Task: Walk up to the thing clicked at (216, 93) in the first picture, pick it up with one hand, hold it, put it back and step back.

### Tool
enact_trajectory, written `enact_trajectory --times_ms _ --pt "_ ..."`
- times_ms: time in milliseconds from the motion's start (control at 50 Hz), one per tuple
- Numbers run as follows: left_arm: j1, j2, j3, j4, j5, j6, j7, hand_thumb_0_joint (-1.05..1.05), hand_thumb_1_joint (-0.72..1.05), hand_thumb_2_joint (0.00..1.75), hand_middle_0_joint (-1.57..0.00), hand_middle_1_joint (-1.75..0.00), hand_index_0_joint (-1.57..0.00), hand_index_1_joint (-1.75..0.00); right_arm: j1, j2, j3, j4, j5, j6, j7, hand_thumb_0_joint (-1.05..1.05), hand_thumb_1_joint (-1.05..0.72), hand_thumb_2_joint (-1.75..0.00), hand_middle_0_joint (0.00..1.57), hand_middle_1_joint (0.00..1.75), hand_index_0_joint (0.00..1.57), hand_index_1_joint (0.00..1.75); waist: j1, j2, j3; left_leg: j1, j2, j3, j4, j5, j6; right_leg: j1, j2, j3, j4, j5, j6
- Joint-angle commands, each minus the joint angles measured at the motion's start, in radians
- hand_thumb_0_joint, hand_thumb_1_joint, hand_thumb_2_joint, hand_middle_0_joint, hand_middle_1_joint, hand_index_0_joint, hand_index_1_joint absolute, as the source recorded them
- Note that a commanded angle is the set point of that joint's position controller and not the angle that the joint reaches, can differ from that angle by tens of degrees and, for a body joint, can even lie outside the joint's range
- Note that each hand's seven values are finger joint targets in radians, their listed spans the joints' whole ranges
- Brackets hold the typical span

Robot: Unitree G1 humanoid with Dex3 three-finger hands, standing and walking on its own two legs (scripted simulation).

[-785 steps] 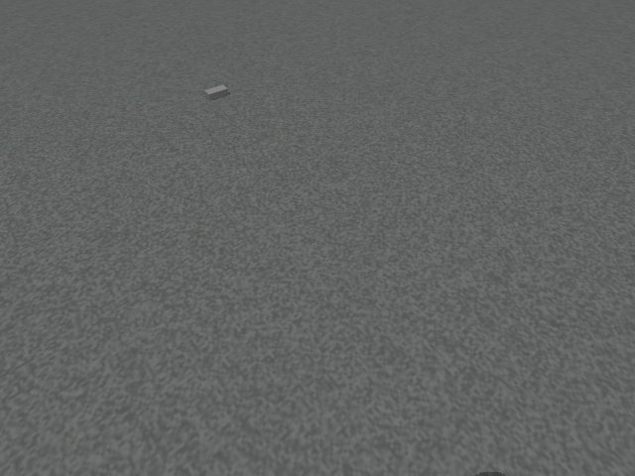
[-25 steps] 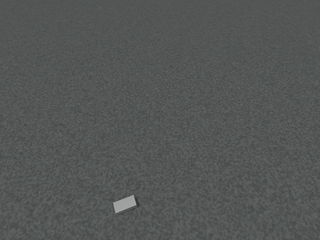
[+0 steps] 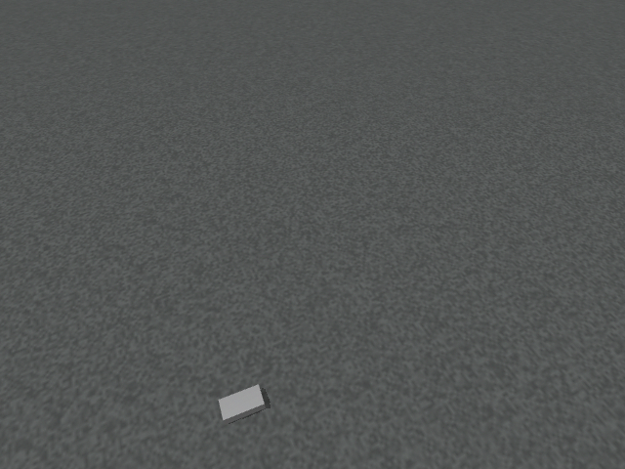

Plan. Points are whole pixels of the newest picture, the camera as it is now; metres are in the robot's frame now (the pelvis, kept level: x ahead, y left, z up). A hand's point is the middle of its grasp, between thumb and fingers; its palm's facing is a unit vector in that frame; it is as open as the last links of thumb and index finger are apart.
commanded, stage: stand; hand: left
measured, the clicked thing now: (242, 404) +0.44 +0.23 -0.76
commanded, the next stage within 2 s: walk up in 0.04 s
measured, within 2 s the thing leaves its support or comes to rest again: neither
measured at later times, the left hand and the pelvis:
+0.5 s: hand out of the picture +0.04 +0.30 -0.18, palm faces -0.04 -0.93 -0.37, open 7.4 cm; pelvis -0.10 +0.04 -0.02, yaw -1 degrees
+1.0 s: hand out of the picture -0.11 +0.27 -0.15, palm faces -0.05 -0.90 -0.43, open 7.4 cm; pelvis -0.23 +0.01 -0.02, yaw -2 degrees
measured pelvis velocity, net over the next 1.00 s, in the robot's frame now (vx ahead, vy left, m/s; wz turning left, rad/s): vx -0.23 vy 0.01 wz -0.04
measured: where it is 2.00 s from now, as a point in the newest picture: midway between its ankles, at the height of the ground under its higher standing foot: outside the picture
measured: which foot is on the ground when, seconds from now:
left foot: down 0.00-0.76, up 0.78-1.00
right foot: down 0.00-0.36, up 0.38-0.72, down 0.74-1.00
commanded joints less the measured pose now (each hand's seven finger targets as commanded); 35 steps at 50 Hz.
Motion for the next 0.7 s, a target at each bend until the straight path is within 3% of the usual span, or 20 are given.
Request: enact_trajectory --times_ms 0,20,40,100,180,220,240,280,300,320,340,360,380,420,440,460,540,580,640,680 --pt "-0.031 0.217 0.038 -0.062 -0.004 -0.02 0.015 0.0 0.9 0.9 -0.2 -0.3 -0.2 -0.3 -0.043 -0.215 -0.036 -0.063 0.004 -0.019 -0.011 0.0 -0.9 -0.9 0.2 0.3 0.2 0.3 0.003 0.002 -0.069 -0.01 0.085 -0.043 -0.041 0.132 0.058 0.016 -0.102 0.064 -0.057 0.152 -0.039" --pt "-0.037 0.27 0.08 -0.083 -0.021 -0.003 0.024 0.0 0.9 0.9 -0.2 -0.3 -0.2 -0.3 -0.068 -0.248 -0.054 -0.066 0.009 0.001 -0.012 0.0 -0.9 -0.9 0.2 0.3 0.2 0.3 0.013 -0.014 0.054 -0.083 0.067 -0.047 0.057 0.305 0.075 -0.061 -0.095 0.073 0.036 0.359 -0.047" --pt "-0.036 0.268 0.082 -0.104 -0.025 0.005 0.028 0.0 0.9 0.9 -0.2 -0.3 -0.2 -0.3 -0.037 -0.24 -0.056 -0.08 0.017 0.008 -0.015 0.0 -0.9 -0.9 0.2 0.3 0.2 0.3 0.004 -0.016 0.018 -0.091 0.065 -0.036 0.088 0.356 0.079 -0.035 -0.097 0.063 0.071 0.418 -0.057" --pt "-0.017 0.259 0.088 -0.138 -0.025 0.018 0.031 0.0 0.9 0.9 -0.2 -0.3 -0.2 -0.3 -0.025 -0.241 -0.07 -0.105 0.023 0.019 -0.015 0.0 -0.9 -0.9 0.2 0.3 0.2 0.3 0.003 -0.019 -0.088 -0.055 0.056 -0.025 0.17 0.373 0.101 -0.023 -0.104 0.062 0.121 0.421 -0.098" --pt "-0.071 0.286 0.099 -0.204 -0.012 0.038 0.028 0.0 0.9 0.9 -0.2 -0.3 -0.2 -0.3 0.012 -0.225 -0.082 -0.142 0.015 0.041 -0.014 0.0 -0.9 -0.9 0.2 0.3 0.2 0.3 -0.013 -0.112 -0.142 -0.069 -0.018 0.015 0.343 0.095 0.095 -0.11 -0.206 0.172 0.084 0.311 -0.175" --pt "-0.12 0.312 0.106 -0.242 0.001 0.044 0.029 0.0 0.9 0.9 -0.2 -0.3 -0.2 -0.3 0.058 -0.208 -0.09 -0.154 0.006 0.054 -0.009 0.0 -0.9 -0.9 0.2 0.3 0.2 0.3 -0.021 -0.199 -0.125 -0.063 -0.081 0.033 0.502 -0.228 0.084 -0.212 -0.299 0.246 0.047 0.291 -0.245" --pt "-0.144 0.318 0.109 -0.261 0.008 0.046 0.028 0.0 0.9 0.9 -0.2 -0.3 -0.2 -0.3 0.103 -0.203 -0.093 -0.154 0.002 0.059 -0.005 0.0 -0.9 -0.9 0.2 0.3 0.2 0.3 -0.034 -0.226 -0.111 -0.047 -0.072 0.015 0.534 -0.304 0.09 -0.28 -0.319 0.258 0.048 0.248 -0.257" --pt "-0.177 0.305 0.103 -0.292 0.014 0.055 0.028 0.0 0.9 0.9 -0.2 -0.3 -0.2 -0.3 0.144 -0.216 -0.108 -0.163 0.006 0.056 0.0 0.0 -0.9 -0.9 0.2 0.3 0.2 0.3 -0.062 -0.226 -0.09 -0.011 -0.044 -0.014 0.473 -0.242 0.114 -0.365 -0.271 0.22 0.13 0.161 -0.218" --pt "-0.188 0.28 0.098 -0.307 0.011 0.057 0.032 0.0 0.9 0.9 -0.2 -0.3 -0.2 -0.3 0.166 -0.231 -0.113 -0.166 0.003 0.05 -0.001 0.0 -0.9 -0.9 0.2 0.3 0.2 0.3 -0.077 -0.165 -0.091 -0.047 0.012 -0.059 0.351 -0.083 0.137 -0.339 -0.185 0.17 0.266 0.098 -0.167" --pt "-0.159 0.222 0.087 -0.313 0.004 0.062 0.038 0.0 0.9 0.9 -0.2 -0.3 -0.2 -0.3 0.12 -0.288 -0.122 -0.187 -0.004 0.043 -0.004 0.0 -0.9 -0.9 0.2 0.3 0.2 0.3 -0.065 0.08 -0.048 -0.147 0.168 -0.271 0.074 0.18 0.187 -0.332 0.016 0.078 0.482 -0.092 -0.088" --pt "-0.12 0.189 0.088 -0.314 0.007 0.067 0.049 0.0 0.9 0.9 -0.2 -0.3 -0.2 -0.3 0.081 -0.346 -0.135 -0.211 -0.019 0.032 -0.007 0.0 -0.9 -0.9 0.2 0.3 0.2 0.3 -0.035 0.179 -0.044 -0.142 0.287 -0.444 -0.011 0.364 0.222 -0.373 0.135 0.103 0.645 -0.419 -0.056" --pt "-0.059 0.206 0.093 -0.3 0.01 0.076 0.054 0.0 0.9 0.9 -0.2 -0.3 -0.2 -0.3 0.055 -0.344 -0.135 -0.229 -0.034 0.026 -0.012 0.0 -0.9 -0.9 0.2 0.3 0.2 0.3 -0.006 0.11 -0.045 -0.145 0.31 -0.423 0.02 0.454 0.247 -0.37 0.127 0.174 0.757 -0.456 -0.052" --pt "-0.018 0.198 0.093 -0.298 0.009 0.076 0.058 0.0 0.9 0.9 -0.2 -0.3 -0.2 -0.3 0.033 -0.364 -0.136 -0.243 -0.032 0.023 -0.018 0.0 -0.9 -0.9 0.2 0.3 0.2 0.3 0.0 0.151 -0.064 -0.16 0.354 -0.45 0.032 0.495 0.315 -0.366 0.135 0.175 0.835 -0.473 -0.053" --pt "-0.007 0.226 0.101 -0.275 0.003 0.073 0.058 0.0 0.9 0.9 -0.2 -0.3 -0.2 -0.3 -0.023 -0.321 -0.13 -0.27 -0.03 0.017 -0.031 0.0 -0.9 -0.9 0.2 0.3 0.2 0.3 0.019 0.159 -0.066 -0.153 0.311 -0.358 0.072 0.476 0.304 -0.355 0.106 0.195 0.905 -0.398 -0.046" --pt "0.02 0.23 0.102 -0.267 -0.005 0.074 0.05 0.0 0.9 0.9 -0.2 -0.3 -0.2 -0.3 -0.061 -0.288 -0.126 -0.286 -0.035 0.014 -0.037 0.0 -0.9 -0.9 0.2 0.3 0.2 0.3 0.038 0.136 -0.074 -0.133 0.242 -0.257 0.104 0.456 0.275 -0.356 0.104 0.19 0.906 -0.343 -0.041" --pt "0.037 0.228 0.104 -0.28 -0.006 0.073 0.044 0.0 0.9 0.9 -0.2 -0.3 -0.2 -0.3 -0.056 -0.277 -0.12 -0.295 -0.031 0.012 -0.042 0.0 -0.9 -0.9 0.2 0.3 0.2 0.3 0.046 0.146 -0.076 -0.089 0.216 -0.218 0.13 0.454 0.265 -0.38 0.112 0.176 0.901 -0.318 -0.036" --pt "0.002 0.213 0.111 -0.328 0.009 0.062 0.037 0.0 0.9 0.9 -0.2 -0.3 -0.2 -0.3 0.076 -0.249 -0.119 -0.286 -0.017 0.015 -0.047 0.0 -0.9 -0.9 0.2 0.3 0.2 0.3 -0.021 0.124 -0.098 0.087 0.193 -0.213 0.166 0.512 0.258 -0.392 0.106 0.142 0.741 -0.338 0.007" --pt "0.009 0.205 0.106 -0.347 0.008 0.057 0.037 0.0 0.9 0.9 -0.2 -0.3 -0.2 -0.3 0.091 -0.258 -0.123 -0.296 -0.014 0.019 -0.048 0.0 -0.9 -0.9 0.2 0.3 0.2 0.3 -0.036 0.137 -0.125 0.148 0.204 -0.208 0.182 0.514 0.274 -0.377 0.091 0.109 0.613 -0.344 0.013" --pt "0.057 0.196 0.11 -0.336 0.009 0.051 0.034 0.0 0.9 0.9 -0.2 -0.3 -0.2 -0.3 0.062 -0.275 -0.125 -0.318 -0.013 0.029 -0.045 0.0 -0.9 -0.9 0.2 0.3 0.2 0.3 -0.024 0.18 -0.15 0.107 0.218 -0.195 0.201 0.474 0.263 -0.252 0.047 0.037 0.382 -0.324 0.002" --pt "0.142 0.183 0.116 -0.3 0.012 0.044 0.031 0.0 0.9 0.9 -0.2 -0.3 -0.2 -0.3 0.017 -0.286 -0.122 -0.332 -0.01 0.04 -0.04 0.0 -0.9 -0.9 0.2 0.3 0.2 0.3 0.017 0.18 -0.167 0.017 0.203 -0.162 0.257 0.417 0.233 -0.111 0.039 0.002 0.157 -0.158 -0.019"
